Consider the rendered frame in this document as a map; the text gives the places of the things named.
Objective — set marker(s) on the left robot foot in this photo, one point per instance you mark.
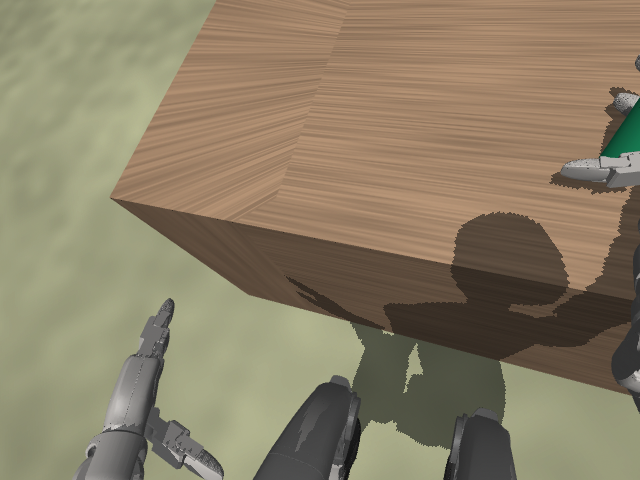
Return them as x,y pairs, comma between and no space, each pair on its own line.
352,451

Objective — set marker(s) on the left robot arm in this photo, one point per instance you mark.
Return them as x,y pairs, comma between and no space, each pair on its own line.
114,455

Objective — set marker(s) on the right robot hand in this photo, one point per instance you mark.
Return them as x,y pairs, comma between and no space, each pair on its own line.
616,172

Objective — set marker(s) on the can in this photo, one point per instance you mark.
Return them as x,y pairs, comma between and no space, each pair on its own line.
627,137

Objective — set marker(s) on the left robot hand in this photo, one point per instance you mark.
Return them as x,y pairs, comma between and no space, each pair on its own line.
131,406

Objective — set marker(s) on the right robot arm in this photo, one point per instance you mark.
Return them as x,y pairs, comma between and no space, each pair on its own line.
625,362

